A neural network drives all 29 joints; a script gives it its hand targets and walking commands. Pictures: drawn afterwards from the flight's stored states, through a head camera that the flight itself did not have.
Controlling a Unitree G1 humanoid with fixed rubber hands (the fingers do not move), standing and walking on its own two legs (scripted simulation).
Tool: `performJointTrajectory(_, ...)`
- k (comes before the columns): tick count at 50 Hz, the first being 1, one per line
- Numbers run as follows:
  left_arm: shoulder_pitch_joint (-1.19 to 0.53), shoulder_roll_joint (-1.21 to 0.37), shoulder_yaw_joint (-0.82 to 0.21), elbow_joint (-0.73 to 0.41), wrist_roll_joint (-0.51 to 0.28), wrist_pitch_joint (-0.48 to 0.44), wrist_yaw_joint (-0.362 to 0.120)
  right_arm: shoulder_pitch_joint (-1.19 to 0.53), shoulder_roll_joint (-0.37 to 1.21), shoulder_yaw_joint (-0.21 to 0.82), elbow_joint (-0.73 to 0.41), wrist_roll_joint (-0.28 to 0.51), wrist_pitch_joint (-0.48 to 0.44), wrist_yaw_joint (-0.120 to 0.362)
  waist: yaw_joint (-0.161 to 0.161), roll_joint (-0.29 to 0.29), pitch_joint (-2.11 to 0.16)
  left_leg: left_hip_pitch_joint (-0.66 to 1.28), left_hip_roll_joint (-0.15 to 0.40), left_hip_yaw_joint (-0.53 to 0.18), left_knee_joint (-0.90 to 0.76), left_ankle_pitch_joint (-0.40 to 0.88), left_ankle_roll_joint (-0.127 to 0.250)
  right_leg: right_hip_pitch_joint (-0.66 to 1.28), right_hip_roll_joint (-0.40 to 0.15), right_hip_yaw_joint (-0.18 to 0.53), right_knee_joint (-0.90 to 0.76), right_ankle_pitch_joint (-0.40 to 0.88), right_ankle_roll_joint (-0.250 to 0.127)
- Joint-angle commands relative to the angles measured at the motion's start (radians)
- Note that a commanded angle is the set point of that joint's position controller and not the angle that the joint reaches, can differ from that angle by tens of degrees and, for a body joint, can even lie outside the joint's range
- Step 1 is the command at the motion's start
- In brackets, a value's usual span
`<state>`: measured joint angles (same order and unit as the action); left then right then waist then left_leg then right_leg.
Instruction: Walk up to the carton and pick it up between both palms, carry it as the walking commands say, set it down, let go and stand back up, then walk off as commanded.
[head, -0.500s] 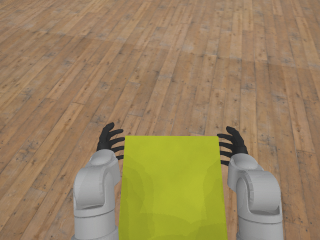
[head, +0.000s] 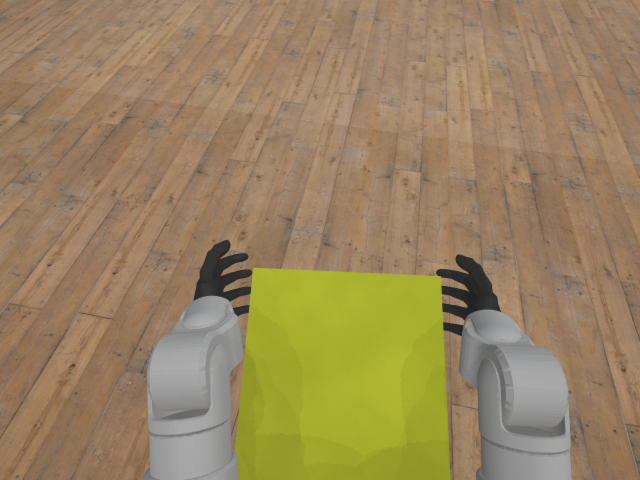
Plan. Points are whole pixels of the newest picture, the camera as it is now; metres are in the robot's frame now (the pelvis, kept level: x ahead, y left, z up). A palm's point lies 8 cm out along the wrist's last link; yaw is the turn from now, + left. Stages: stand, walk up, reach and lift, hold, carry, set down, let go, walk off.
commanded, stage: carry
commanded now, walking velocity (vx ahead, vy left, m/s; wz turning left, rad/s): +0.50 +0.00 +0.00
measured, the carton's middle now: (339, 371) +0.27 +0.00 -0.03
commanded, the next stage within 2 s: none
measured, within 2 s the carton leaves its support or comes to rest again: neither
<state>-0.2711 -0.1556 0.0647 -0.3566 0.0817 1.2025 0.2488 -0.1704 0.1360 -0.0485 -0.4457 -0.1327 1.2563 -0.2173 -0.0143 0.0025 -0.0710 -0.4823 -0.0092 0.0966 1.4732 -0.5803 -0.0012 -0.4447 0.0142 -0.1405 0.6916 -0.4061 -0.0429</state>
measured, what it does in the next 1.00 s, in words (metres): walks ahead: left foot, then right foot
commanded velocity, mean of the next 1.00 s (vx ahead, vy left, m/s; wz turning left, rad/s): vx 0.50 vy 0.00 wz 0.00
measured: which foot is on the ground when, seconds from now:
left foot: up 0.00-0.12, down 0.14-0.58, up 0.60-0.78, down 0.80-1.00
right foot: down 0.00-0.14, up 0.16-0.52, down 0.54-0.82, up 0.84-1.00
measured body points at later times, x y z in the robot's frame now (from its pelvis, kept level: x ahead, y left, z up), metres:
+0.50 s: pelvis +0.41 +0.06 +0.02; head +0.43 +0.08 +0.47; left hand +0.72 +0.18 +0.12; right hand +0.68 -0.11 +0.12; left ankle +0.23 +0.09 -0.71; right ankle +0.42 -0.07 -0.68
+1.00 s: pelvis +0.75 +0.12 +0.03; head +0.78 +0.14 +0.47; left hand +1.05 +0.28 +0.12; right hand +1.04 -0.01 +0.11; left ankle +0.70 +0.15 -0.71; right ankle +0.60 -0.01 -0.61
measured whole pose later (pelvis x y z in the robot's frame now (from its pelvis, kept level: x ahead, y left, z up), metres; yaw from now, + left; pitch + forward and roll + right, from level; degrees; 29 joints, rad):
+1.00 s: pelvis +0.75 +0.12 +0.03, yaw +2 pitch +5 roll -3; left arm -0.27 -0.15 0.06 -0.38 0.08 1.19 0.26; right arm -0.17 0.14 -0.05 -0.42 -0.13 1.22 -0.21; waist 0.03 0.02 -0.02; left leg -0.25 -0.02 0.11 0.50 -0.34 0.11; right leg -0.35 -0.02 -0.11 1.11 -0.38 0.03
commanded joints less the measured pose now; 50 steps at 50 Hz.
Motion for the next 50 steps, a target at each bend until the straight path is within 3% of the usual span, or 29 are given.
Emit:
performJointTrajectory(1, -0.304, -1.084, -0.637, -0.238, -0.372, -0.023, -0.226, -0.447, 1.045, 0.592, -0.174, 0.499, -0.088, 0.250, 0.079, -0.085, -0.473, -0.691, 0.059, -0.237, -0.073, -0.130, -0.027, 1.096, -0.342, 0.510, -0.147, 1.076, -0.133)
performJointTrajectory(2, -0.316, -1.100, -0.663, -0.258, -0.390, -0.033, -0.234, -0.450, 1.047, 0.584, -0.196, 0.489, -0.106, 0.246, 0.068, -0.033, -0.455, -0.608, 0.098, -0.235, -0.293, -0.090, -0.018, 0.993, -0.361, 0.486, -0.166, 1.016, -0.119)
performJointTrajectory(3, -0.350, -1.108, -0.688, -0.310, -0.427, -0.048, -0.246, -0.434, 1.055, 0.584, -0.221, 0.476, -0.122, 0.238, 0.059, -0.077, -0.455, -0.482, 0.098, -0.184, -0.496, 0.035, -0.008, 0.891, -0.343, 0.417, -0.187, 1.034, -0.106)
performJointTrajectory(5, -0.349, -1.087, -0.694, -0.321, -0.441, -0.049, -0.253, -0.399, 1.036, 0.567, -0.226, 0.451, -0.127, 0.228, 0.039, -0.135, -0.420, -0.006, 0.038, -0.043, -0.979, 0.354, 0.011, 0.560, -0.236, 0.147, -0.200, 1.061, -0.026)
performJointTrajectory(6, -0.315, -1.079, -0.685, -0.296, -0.445, -0.045, -0.258, -0.351, 1.043, 0.569, -0.191, 0.430, -0.125, 0.222, 0.011, -0.174, -0.505, 0.304, -0.043, 0.088, -1.086, 0.620, 0.020, 0.464, -0.187, 0.050, -0.072, 1.135, 0.008)
performJointTrajectory(7, -0.318, -1.067, -0.693, -0.258, -0.439, -0.037, -0.263, -0.354, 1.049, 0.573, -0.183, 0.420, -0.132, 0.217, -0.026, -0.148, -0.558, 0.581, 0.004, 0.043, -1.041, 0.731, 0.051, 0.267, -0.163, 0.008, 0.081, 0.978, 0.040)
performJointTrajectory(8, -0.286, -1.049, -0.690, -0.230, -0.428, -0.027, -0.269, -0.358, 1.007, 0.555, -0.173, 0.398, -0.129, 0.212, -0.018, 0.089, -0.639, 0.876, 0.246, -0.245, -0.995, 0.909, 0.106, -0.019, -0.075, 0.012, 0.275, 0.308, 0.074)
performJointTrajectory(9, -0.269, -1.003, -0.676, -0.190, -0.414, -0.008, -0.269, -0.399, 0.943, 0.527, -0.160, 0.386, -0.115, 0.201, 0.012, 0.351, -0.655, 0.984, 0.466, -0.631, -1.074, 1.013, 0.201, -0.181, 0.025, 0.062, 0.527, -0.118, 0.086)
performJointTrajectory(10, -0.290, -0.980, -0.683, -0.195, -0.428, -0.001, -0.271, -0.341, 0.946, 0.513, -0.128, 0.373, -0.107, 0.195, 0.000, 0.331, -0.609, 0.984, 0.421, -0.624, -1.060, 1.101, 0.227, -0.261, 0.013, 0.138, 0.608, -0.077, 0.074)
performJointTrajectory(11, -0.306, -0.986, -0.683, -0.191, -0.434, -0.009, -0.274, -0.369, 0.954, 0.543, -0.162, 0.378, -0.106, 0.196, -0.006, 0.157, -0.506, 0.949, 0.383, -0.515, -1.037, 1.218, 0.148, -0.314, -0.024, 0.145, 0.590, -0.023, 0.060)
performJointTrajectory(13, -0.292, -1.008, -0.671, -0.178, -0.419, -0.009, -0.271, -0.366, 0.976, 0.541, -0.133, 0.386, -0.097, 0.212, -0.010, 0.100, -0.466, 0.930, 0.336, -0.407, -1.036, 1.211, 0.140, -0.364, -0.075, 0.150, 0.548, 0.066, 0.062)
performJointTrajectory(15, -0.272, -1.048, -0.659, -0.176, -0.409, -0.021, -0.273, -0.444, 1.020, 0.585, -0.195, 0.425, -0.107, 0.223, -0.015, 0.123, -0.432, 0.915, 0.309, -0.357, -1.065, 1.185, 0.154, -0.349, -0.072, 0.125, 0.498, 0.080, 0.075)
performJointTrajectory(21, -0.257, -0.974, -0.612, -0.151, -0.336, 0.004, -0.239, -0.418, 0.958, 0.572, -0.133, 0.450, -0.064, 0.240, -0.024, 0.139, -0.255, 0.894, 0.246, -0.168, -1.146, 1.451, 0.056, -0.375, -0.029, -0.009, 0.203, 0.103, 0.050)
performJointTrajectory(26, -0.294, -0.944, -0.584, -0.127, -0.301, 0.021, -0.213, -0.473, 0.917, 0.567, -0.144, 0.484, -0.041, 0.245, -0.021, 0.202, -0.245, 0.693, 0.135, 0.064, -1.032, 1.727, -0.041, 0.122, 0.163, -0.228, -0.263, 0.373, 0.054)
performJointTrajectory(27, -0.305, -0.948, -0.584, -0.132, -0.304, 0.023, -0.211, -0.428, 0.911, 0.559, -0.120, 0.484, -0.036, 0.243, -0.010, 0.171, -0.321, 0.565, 0.140, 0.092, -0.877, 1.689, -0.057, 0.372, 0.132, -0.215, -0.304, 0.479, 0.028)
performJointTrajectory(28, -0.280, -0.966, -0.583, -0.143, -0.308, 0.024, -0.209, -0.470, 0.915, 0.568, -0.147, 0.498, -0.034, 0.243, 0.040, 0.132, -0.439, 0.370, 0.138, 0.095, -0.668, 1.538, -0.078, 0.676, 0.034, -0.089, -0.257, 0.536, -0.043)
performJointTrajectory(29, -0.259, -0.966, -0.583, -0.165, -0.315, 0.017, -0.213, -0.504, 0.922, 0.591, -0.183, 0.509, -0.033, 0.246, 0.087, -0.048, -0.556, 0.070, 0.078, 0.033, -0.346, 0.937, -0.095, 0.947, -0.258, 0.253, -0.129, 0.855, -0.207)
performJointTrajectory(30, -0.247, -0.962, -0.574, -0.150, -0.309, 0.020, -0.211, -0.515, 0.946, 0.607, -0.178, 0.516, -0.031, 0.245, 0.094, -0.292, -0.562, -0.292, -0.077, -0.023, 0.011, 0.019, -0.125, 1.153, -0.466, 0.561, -0.124, 1.323, -0.372)
performJointTrajectory(31, -0.225, -1.003, -0.582, -0.148, -0.330, 0.012, -0.213, -0.516, 0.957, 0.606, -0.183, 0.513, -0.044, 0.244, 0.101, -0.270, -0.586, -0.462, -0.065, -0.153, 0.126, -0.086, -0.085, 1.218, -0.474, 0.614, -0.105, 1.396, -0.374)
performJointTrajectory(32, -0.261, -1.033, -0.601, -0.175, -0.354, 0.005, -0.221, -0.515, 0.986, 0.602, -0.195, 0.514, -0.064, 0.242, 0.101, -0.188, -0.531, -0.587, -0.036, -0.237, 0.122, -0.093, -0.062, 1.190, -0.463, 0.599, -0.116, 1.366, -0.306)
performJointTrajectory(35, -0.315, -1.109, -0.648, -0.216, -0.384, -0.023, -0.240, -0.481, 1.042, 0.595, -0.200, 0.485, -0.103, 0.242, 0.067, -0.047, -0.458, -0.570, 0.087, -0.242, -0.254, -0.054, -0.028, 1.005, -0.367, 0.477, -0.184, 1.015, -0.142)
performJointTrajectory(37, -0.339, -1.104, -0.671, -0.262, -0.416, -0.032, -0.250, -0.472, 1.035, 0.587, -0.236, 0.470, -0.116, 0.230, 0.053, -0.077, -0.423, -0.288, 0.117, -0.188, -0.719, 0.110, -0.007, 0.741, -0.352, 0.330, -0.228, 0.927, -0.093)
performJointTrajectory(39, -0.312, -1.102, -0.675, -0.262, -0.434, -0.037, -0.261, -0.431, 1.030, 0.580, -0.247, 0.453, -0.123, 0.223, 0.026, -0.210, -0.491, 0.202, 0.027, -0.028, -1.079, 0.449, 0.017, 0.498, -0.245, 0.083, -0.138, 0.972, -0.011)
performJointTrajectory(40, -0.321, -1.097, -0.685, -0.263, -0.441, -0.035, -0.265, -0.417, 1.043, 0.571, -0.224, 0.437, -0.128, 0.220, -0.005, -0.151, -0.566, 0.486, 0.002, 0.029, -1.075, 0.591, 0.030, 0.329, -0.206, 0.019, -0.011, 0.885, 0.025)
performJointTrajectory(41, -0.304, -1.072, -0.685, -0.219, -0.429, -0.024, -0.266, -0.378, 1.026, 0.553, -0.176, 0.410, -0.122, 0.214, -0.023, 0.024, -0.620, 0.778, 0.192, -0.174, -1.030, 0.814, 0.062, 0.056, -0.133, -0.011, 0.186, 0.448, 0.068)
performJointTrajectory(42, -0.288, -1.029, -0.676, -0.218, -0.416, -0.013, -0.266, -0.390, 0.965, 0.527, -0.163, 0.396, -0.112, 0.207, 0.010, 0.310, -0.645, 0.931, 0.425, -0.570, -1.099, 0.937, 0.142, -0.147, -0.007, 0.019, 0.409, -0.075, 0.093)
performJointTrajectory(43, -0.299, -1.000, -0.663, -0.208, -0.418, -0.007, -0.269, -0.419, 0.960, 0.533, -0.171, 0.406, -0.108, 0.205, 0.003, 0.327, -0.648, 1.006, 0.438, -0.602, -1.070, 1.068, 0.206, -0.242, -0.011, 0.109, 0.516, -0.100, 0.078)
performJointTrajectory(45, -0.319, -1.006, -0.672, -0.209, -0.427, -0.008, -0.271, -0.403, 0.970, 0.543, -0.176, 0.393, -0.099, 0.207, -0.010, 0.116, -0.487, 0.937, 0.376, -0.456, -1.057, 1.157, 0.138, -0.348, -0.052, 0.120, 0.535, -0.002, 0.064)
performJointTrajectory(50, -0.259, -1.032, -0.649, -0.145, -0.385, 0.002, -0.260, -0.416, 0.971, 0.552, -0.164, 0.410, -0.083, 0.226, -0.011, 0.164, -0.348, 0.938, 0.273, -0.255, -1.082, 1.315, 0.056, -0.400, -0.062, 0.080, 0.466, 0.105, 0.059)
